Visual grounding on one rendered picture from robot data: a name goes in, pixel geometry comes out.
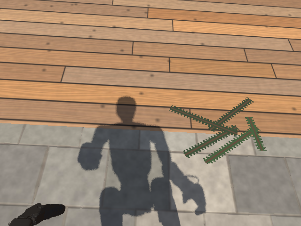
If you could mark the robot left hand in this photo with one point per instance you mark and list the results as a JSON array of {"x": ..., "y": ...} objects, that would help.
[{"x": 37, "y": 213}]

